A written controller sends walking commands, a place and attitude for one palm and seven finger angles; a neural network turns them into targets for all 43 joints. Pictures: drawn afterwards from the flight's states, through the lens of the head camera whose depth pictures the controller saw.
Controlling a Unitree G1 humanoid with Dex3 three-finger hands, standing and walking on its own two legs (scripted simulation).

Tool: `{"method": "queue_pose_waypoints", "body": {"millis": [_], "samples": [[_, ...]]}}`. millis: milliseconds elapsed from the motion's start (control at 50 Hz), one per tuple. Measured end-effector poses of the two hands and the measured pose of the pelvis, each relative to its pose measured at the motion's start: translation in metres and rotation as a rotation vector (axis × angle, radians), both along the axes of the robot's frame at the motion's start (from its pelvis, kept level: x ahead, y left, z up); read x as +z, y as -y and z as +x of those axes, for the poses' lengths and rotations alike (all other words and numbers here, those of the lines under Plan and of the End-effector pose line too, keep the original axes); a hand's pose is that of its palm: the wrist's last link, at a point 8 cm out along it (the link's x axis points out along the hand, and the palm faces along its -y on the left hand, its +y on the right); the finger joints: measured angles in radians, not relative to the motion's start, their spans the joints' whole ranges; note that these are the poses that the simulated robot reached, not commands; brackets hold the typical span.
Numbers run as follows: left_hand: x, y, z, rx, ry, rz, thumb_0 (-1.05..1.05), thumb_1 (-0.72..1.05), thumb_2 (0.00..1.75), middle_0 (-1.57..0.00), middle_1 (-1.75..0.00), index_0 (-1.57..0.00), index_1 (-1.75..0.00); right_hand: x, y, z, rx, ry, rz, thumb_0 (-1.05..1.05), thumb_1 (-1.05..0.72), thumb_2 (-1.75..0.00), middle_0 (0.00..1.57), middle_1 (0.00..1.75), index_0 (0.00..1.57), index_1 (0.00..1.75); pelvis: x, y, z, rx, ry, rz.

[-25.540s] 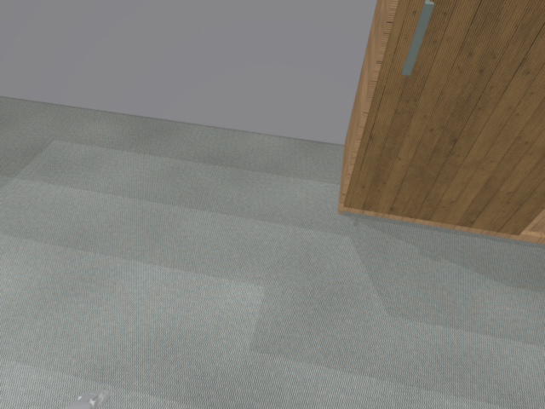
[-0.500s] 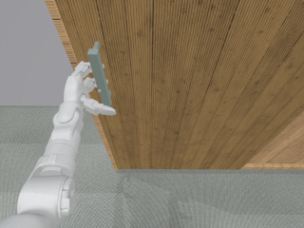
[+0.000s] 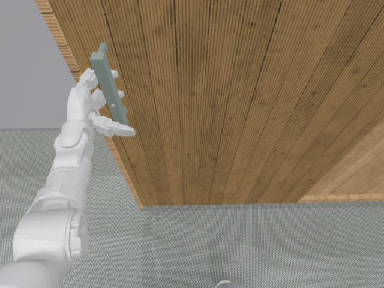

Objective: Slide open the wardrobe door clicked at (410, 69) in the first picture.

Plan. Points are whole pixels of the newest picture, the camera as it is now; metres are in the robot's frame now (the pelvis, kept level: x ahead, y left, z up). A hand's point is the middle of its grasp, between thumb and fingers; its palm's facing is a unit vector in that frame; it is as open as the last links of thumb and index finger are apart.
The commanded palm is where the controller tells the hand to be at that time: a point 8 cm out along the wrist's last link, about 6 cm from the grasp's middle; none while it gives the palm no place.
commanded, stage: slide the fingers in behind the handle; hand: left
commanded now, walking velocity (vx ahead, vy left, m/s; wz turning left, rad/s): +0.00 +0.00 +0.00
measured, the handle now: (113, 89) +0.52 +0.16 +0.11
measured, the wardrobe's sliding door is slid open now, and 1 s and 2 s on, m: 0.00 0.00 0.00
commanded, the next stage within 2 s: grip the handle and tug to test in 0.16 s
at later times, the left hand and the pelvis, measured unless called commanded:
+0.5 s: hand (117, 104) +0.47 +0.14 +0.11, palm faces -0.03 -1.00 +0.00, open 12.6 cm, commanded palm +0.44 +0.20 +0.12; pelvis +0.01 +0.01 +0.00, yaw +0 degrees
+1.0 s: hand (118, 106) +0.46 +0.14 +0.11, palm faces -0.03 -1.00 +0.00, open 5.9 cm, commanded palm +0.43 +0.20 +0.12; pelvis +0.01 +0.01 +0.00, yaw +0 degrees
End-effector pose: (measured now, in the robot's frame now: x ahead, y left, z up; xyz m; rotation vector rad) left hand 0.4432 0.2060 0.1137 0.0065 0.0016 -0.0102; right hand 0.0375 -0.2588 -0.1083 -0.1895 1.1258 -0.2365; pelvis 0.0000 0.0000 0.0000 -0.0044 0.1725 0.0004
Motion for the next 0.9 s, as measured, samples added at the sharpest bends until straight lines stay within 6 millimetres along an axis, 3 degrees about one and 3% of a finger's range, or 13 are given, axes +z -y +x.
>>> {"method": "queue_pose_waypoints", "body": {"millis": [300,420,600,900], "samples": [[0.001,0.001,0.006,-0.015,0.010,-0.001,-0.01,-0.50,0.30,-0.31,-1.21,-0.31,-1.21,0.001,-0.003,0.009,0.004,0.016,-0.001,0.01,-0.90,-0.90,0.20,0.30,0.20,0.30,0.000,-0.003,0.004,-0.001,-0.016,-0.002],[0.001,0.006,0.004,-0.025,0.007,-0.009,-0.01,-0.42,0.33,-0.32,-1.22,-0.31,-1.22,0.000,-0.010,0.015,0.012,0.025,0.015,0.01,-0.90,-0.90,0.20,0.30,0.20,0.30,0.000,-0.007,0.007,0.001,-0.009,-0.004],[0.001,0.007,0.005,-0.014,0.013,0.004,-0.01,-0.09,0.47,-0.35,-1.26,-0.35,-1.26,0.000,-0.018,0.023,0.021,0.045,0.022,0.01,-0.90,-0.90,0.20,0.30,0.20,0.30,0.000,-0.011,0.008,-0.001,-0.006,-0.005],[0.000,0.005,0.001,-0.011,0.011,-0.008,0.01,0.59,0.76,-0.42,-1.36,-0.41,-1.35,0.001,-0.019,0.020,0.019,0.032,0.018,0.01,-0.90,-0.90,0.20,0.30,0.20,0.30,0.001,-0.014,0.008,-0.003,0.000,-0.007]]}}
